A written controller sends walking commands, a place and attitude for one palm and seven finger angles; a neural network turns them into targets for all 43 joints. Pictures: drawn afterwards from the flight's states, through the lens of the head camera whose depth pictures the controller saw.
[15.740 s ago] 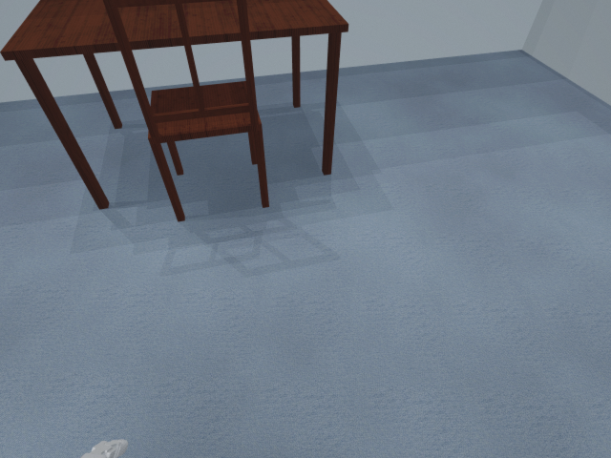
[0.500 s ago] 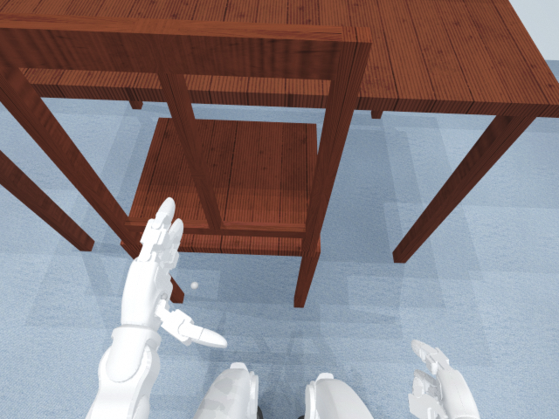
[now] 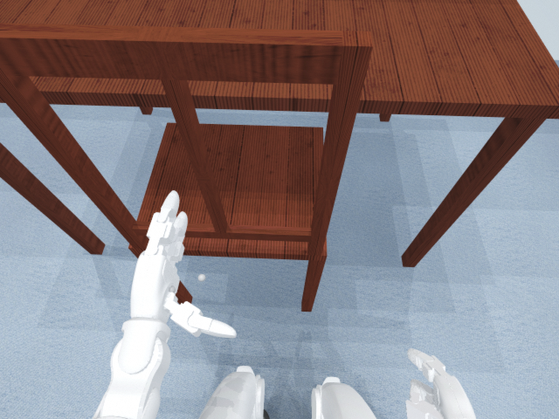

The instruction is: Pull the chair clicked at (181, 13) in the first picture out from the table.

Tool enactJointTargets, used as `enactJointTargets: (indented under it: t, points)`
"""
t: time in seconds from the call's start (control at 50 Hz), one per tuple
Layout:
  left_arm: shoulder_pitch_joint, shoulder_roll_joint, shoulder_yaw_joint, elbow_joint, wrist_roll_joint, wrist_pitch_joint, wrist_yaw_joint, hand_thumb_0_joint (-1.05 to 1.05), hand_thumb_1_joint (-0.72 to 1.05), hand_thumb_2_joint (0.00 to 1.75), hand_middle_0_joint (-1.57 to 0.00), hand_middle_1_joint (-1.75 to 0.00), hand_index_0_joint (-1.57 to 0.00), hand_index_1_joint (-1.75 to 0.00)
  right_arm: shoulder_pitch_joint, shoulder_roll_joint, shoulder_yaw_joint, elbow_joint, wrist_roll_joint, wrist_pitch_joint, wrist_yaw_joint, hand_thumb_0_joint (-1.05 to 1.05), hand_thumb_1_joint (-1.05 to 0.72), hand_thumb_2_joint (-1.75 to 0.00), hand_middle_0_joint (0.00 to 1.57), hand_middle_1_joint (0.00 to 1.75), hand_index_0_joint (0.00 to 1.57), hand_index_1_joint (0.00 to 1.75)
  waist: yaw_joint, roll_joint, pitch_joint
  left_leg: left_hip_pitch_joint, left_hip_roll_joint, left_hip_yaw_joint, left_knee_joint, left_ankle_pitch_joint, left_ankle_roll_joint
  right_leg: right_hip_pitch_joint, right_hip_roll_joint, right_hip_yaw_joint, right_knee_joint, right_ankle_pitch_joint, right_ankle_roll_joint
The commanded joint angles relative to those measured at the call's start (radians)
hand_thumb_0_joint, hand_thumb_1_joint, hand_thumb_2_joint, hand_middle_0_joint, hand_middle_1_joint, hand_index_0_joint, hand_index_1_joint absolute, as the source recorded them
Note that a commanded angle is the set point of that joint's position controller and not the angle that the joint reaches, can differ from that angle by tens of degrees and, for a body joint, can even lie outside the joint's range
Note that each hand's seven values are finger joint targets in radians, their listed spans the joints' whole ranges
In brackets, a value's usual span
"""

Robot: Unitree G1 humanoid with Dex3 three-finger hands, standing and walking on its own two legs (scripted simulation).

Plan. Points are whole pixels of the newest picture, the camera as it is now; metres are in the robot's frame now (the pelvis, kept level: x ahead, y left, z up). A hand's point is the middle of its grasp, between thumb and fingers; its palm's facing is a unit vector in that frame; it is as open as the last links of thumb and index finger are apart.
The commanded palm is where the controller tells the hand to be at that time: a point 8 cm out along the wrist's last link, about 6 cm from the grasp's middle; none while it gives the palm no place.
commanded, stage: aim the fingers beside a spindle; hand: left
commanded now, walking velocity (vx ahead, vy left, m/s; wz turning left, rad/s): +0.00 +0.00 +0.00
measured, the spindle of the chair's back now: (204, 173) +0.46 +0.14 +0.05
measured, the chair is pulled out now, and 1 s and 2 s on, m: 0.00 0.00 0.00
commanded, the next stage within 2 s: none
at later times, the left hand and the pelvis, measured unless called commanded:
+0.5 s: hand (226, 294) +0.29 +0.09 +0.00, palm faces -0.09 -1.00 +0.04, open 16.9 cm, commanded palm +0.28 +0.17 +0.03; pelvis +0.00 +0.00 +0.00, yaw +0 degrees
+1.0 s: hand (190, 262) +0.32 +0.14 +0.04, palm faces +0.05 -1.00 -0.07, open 16.9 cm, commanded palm +0.28 +0.17 +0.01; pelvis +0.00 +0.00 -0.01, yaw +0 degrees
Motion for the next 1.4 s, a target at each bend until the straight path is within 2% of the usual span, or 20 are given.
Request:
enactJointTargets:
  t: [0.0,0.12,0.2,0.3,0.36,0.44,0.52,0.58,0.64,0.7,0.78,0.86,0.92,0.98,1.04,1.14,1.2,1.26,1.34,1.38]
  points:
    - [-0.081,-0.009,-0.057,-0.098,-0.003,-0.001,-0.065,0.0,-0.5,0.3,-0.06,-0.08,-0.06,-0.08,-0.005,-0.138,-0.063,-0.155,0.015,-0.042,-0.021,0.0,-0.9,-0.9,0.2,0.3,0.2,0.3,-0.048,-0.137,-0.236,0.178,0.026,-0.102,-0.132,0.221,-0.025,0.164,-0.038,0.118,-0.196,0.289,0.053]
    - [-0.196,0.163,0.115,-0.407,0.018,-0.148,0.078,0.0,-0.5,0.3,-0.06,-0.08,-0.06,-0.08,-0.012,-0.104,-0.058,-0.142,-0.015,-0.065,-0.029,0.0,-0.9,-0.9,0.2,0.3,0.2,0.3,0.017,0.063,-0.419,0.346,0.03,-0.108,-0.133,0.392,-0.046,0.18,-0.032,0.118,-0.134,0.363,0.033]
    - [-0.129,0.072,0.044,-0.188,0.039,-0.114,0.079,0.0,-0.5,0.3,-0.06,-0.08,-0.06,-0.08,-0.02,-0.112,-0.049,-0.117,-0.015,-0.051,-0.012,0.0,-0.9,-0.9,0.2,0.3,0.2,0.3,-0.032,-0.019,-0.286,0.239,0.03,-0.106,-0.125,0.296,-0.038,0.148,-0.027,0.117,-0.158,0.313,0.045]
    - [-0.081,-0.057,-0.103,0.021,0.001,0.031,-0.081,0.0,-0.5,0.3,-0.06,-0.08,-0.06,-0.08,-0.013,-0.146,-0.057,-0.151,0.026,-0.031,-0.015,0.0,-0.9,-0.9,0.2,0.3,0.2,0.3,-0.061,-0.149,-0.201,0.138,0.02,-0.097,-0.128,0.177,-0.024,0.166,-0.041,0.144,-0.223,0.245,0.061]
    - [-0.167,0.01,-0.049,-0.128,-0.026,0.008,-0.09,0.0,-0.5,0.3,-0.06,-0.08,-0.06,-0.08,-0.008,-0.143,-0.064,-0.164,0.023,-0.041,-0.032,0.0,-0.9,-0.9,0.2,0.3,0.2,0.3,-0.041,-0.099,-0.294,0.192,0.023,-0.099,-0.122,0.217,-0.021,0.185,-0.043,0.143,-0.207,0.274,0.055]
    - [-0.234,0.201,0.138,-0.443,-0.011,-0.124,0.048,0.0,-0.5,0.3,-0.06,-0.08,-0.06,-0.08,0.003,-0.119,-0.06,-0.149,-0.008,-0.065,-0.04,0.0,-0.9,-0.9,0.2,0.3,0.2,0.3,0.021,0.045,-0.457,0.344,0.029,-0.106,-0.135,0.403,-0.04,0.213,-0.029,0.117,-0.138,0.389,0.034]
    - [-0.121,0.115,0.096,-0.287,0.038,-0.145,0.121,0.0,-0.5,0.3,-0.06,-0.08,-0.06,-0.08,-0.013,-0.099,-0.051,-0.119,-0.019,-0.059,-0.016,0.0,-0.9,-0.9,0.2,0.3,0.2,0.3,-0.008,0.015,-0.345,0.294,0.032,-0.105,-0.13,0.382,-0.044,0.163,-0.025,0.114,-0.138,0.367,0.041]
    - [-0.037,0.012,-0.011,-0.002,0.052,-0.053,0.037,0.0,-0.5,0.3,-0.06,-0.08,-0.06,-0.08,-0.011,-0.127,-0.053,-0.113,-0.004,-0.039,-0.004,0.0,-0.9,-0.9,0.2,0.3,0.2,0.3,-0.056,-0.126,-0.193,0.141,0.028,-0.093,-0.119,0.231,-0.032,0.14,-0.03,0.124,-0.175,0.304,0.056]
    - [-0.052,-0.098,-0.141,0.019,0.006,0.031,-0.085,0.0,-0.5,0.3,-0.06,-0.08,-0.06,-0.08,-0.013,-0.141,-0.058,-0.158,0.028,-0.036,-0.008,0.0,-0.9,-0.9,0.2,0.3,0.2,0.3,-0.064,-0.147,-0.193,0.141,0.018,-0.092,-0.128,0.189,-0.022,0.166,-0.042,0.151,-0.223,0.267,0.065]
    - [-0.097,-0.013,-0.068,-0.149,-0.034,0.013,-0.102,0.0,-0.5,0.3,-0.06,-0.08,-0.06,-0.08,-0.002,-0.139,-0.066,-0.178,0.025,-0.042,-0.028,0.0,-0.9,-0.9,0.2,0.3,0.2,0.3,-0.037,-0.12,-0.305,0.188,0.021,-0.096,-0.126,0.245,-0.021,0.222,-0.046,0.143,-0.206,0.333,0.06]
    - [-0.245,0.197,0.135,-0.482,-0.007,-0.137,0.054,0.0,-0.5,0.3,-0.06,-0.08,-0.06,-0.08,0.003,-0.107,-0.058,-0.148,-0.01,-0.071,-0.045,0.0,-0.9,-0.9,0.2,0.3,0.2,0.3,0.019,0.069,-0.47,0.355,0.027,-0.101,-0.132,0.4,-0.04,0.204,-0.032,0.126,-0.138,0.377,0.035]
    - [-0.169,0.134,0.115,-0.277,0.037,-0.155,0.127,0.0,-0.5,0.3,-0.06,-0.08,-0.06,-0.08,-0.014,-0.095,-0.047,-0.106,-0.019,-0.064,-0.027,0.0,-0.9,-0.9,0.2,0.3,0.2,0.3,-0.024,0.008,-0.33,0.259,0.028,-0.102,-0.113,0.357,-0.04,0.157,-0.025,0.125,-0.141,0.353,0.044]
    - [-0.073,0.018,-0.009,0.023,0.045,-0.05,0.028,0.0,-0.5,0.3,-0.06,-0.08,-0.06,-0.08,-0.018,-0.129,-0.048,-0.105,-0.003,-0.044,-0.01,0.0,-0.9,-0.9,0.2,0.3,0.2,0.3,-0.061,-0.093,-0.188,0.133,0.024,-0.093,-0.111,0.201,-0.033,0.123,-0.03,0.131,-0.184,0.259,0.056]
    - [-0.051,-0.081,-0.127,0.06,-0.003,0.062,-0.113,0.0,-0.5,0.3,-0.06,-0.08,-0.06,-0.08,-0.008,-0.151,-0.057,-0.156,0.039,-0.032,-0.013,0.0,-0.9,-0.9,0.2,0.3,0.2,0.3,-0.057,-0.137,-0.212,0.151,0.018,-0.092,-0.135,0.19,-0.024,0.187,-0.041,0.151,-0.231,0.264,0.062]
    - [-0.118,0.003,-0.048,-0.094,-0.053,0.054,-0.131,0.0,-0.5,0.3,-0.06,-0.08,-0.06,-0.08,0.0,-0.149,-0.063,-0.177,0.033,-0.038,-0.034,0.0,-0.9,-0.9,0.2,0.3,0.2,0.3,-0.041,-0.13,-0.301,0.172,0.021,-0.097,-0.119,0.234,-0.019,0.225,-0.047,0.152,-0.218,0.319,0.062]
    - [-0.213,0.252,0.196,-0.534,-0.014,-0.158,0.089,0.0,-0.5,0.3,-0.06,-0.08,-0.06,-0.08,0.021,-0.107,-0.054,-0.139,-0.014,-0.078,-0.047,0.0,-0.9,-0.9,0.2,0.3,0.2,0.3,0.035,0.092,-0.467,0.38,0.03,-0.107,-0.146,0.465,-0.053,0.197,-0.022,0.11,-0.128,0.408,0.028]
    - [-0.137,0.135,0.113,-0.347,0.036,-0.168,0.141,0.0,-0.5,0.3,-0.06,-0.08,-0.06,-0.08,-0.008,-0.092,-0.05,-0.11,-0.021,-0.07,-0.024,0.0,-0.9,-0.9,0.2,0.3,0.2,0.3,-0.017,0.038,-0.348,0.319,0.033,-0.109,-0.127,0.426,-0.05,0.143,-0.023,0.109,-0.13,0.385,0.038]
    - [-0.02,-0.003,-0.028,0.014,0.058,-0.063,0.039,0.0,-0.5,0.3,-0.06,-0.08,-0.06,-0.08,-0.013,-0.126,-0.051,-0.103,-0.007,-0.051,-0.002,0.0,-0.9,-0.9,0.2,0.3,0.2,0.3,-0.072,-0.101,-0.169,0.16,0.031,-0.102,-0.114,0.25,-0.036,0.094,-0.026,0.108,-0.167,0.302,0.052]
    - [-0.123,-0.123,-0.18,0.037,-0.012,0.071,-0.135,0.0,-0.5,0.3,-0.06,-0.08,-0.06,-0.08,-0.013,-0.156,-0.06,-0.159,0.044,-0.043,-0.019,0.0,-0.9,-0.9,0.2,0.3,0.2,0.3,-0.084,-0.144,-0.182,0.18,0.021,-0.113,-0.144,0.162,-0.02,0.122,-0.036,0.124,-0.231,0.21,0.053]
    - [-0.148,-0.057,-0.111,-0.075,-0.04,0.051,-0.134,0.0,-0.5,0.3,-0.06,-0.08,-0.06,-0.08,0.002,-0.154,-0.068,-0.165,0.033,-0.048,-0.033,0.0,-0.9,-0.9,0.2,0.3,0.2,0.3,-0.055,-0.103,-0.282,0.225,0.025,-0.119,-0.137,0.218,-0.021,0.139,-0.037,0.107,-0.202,0.255,0.047]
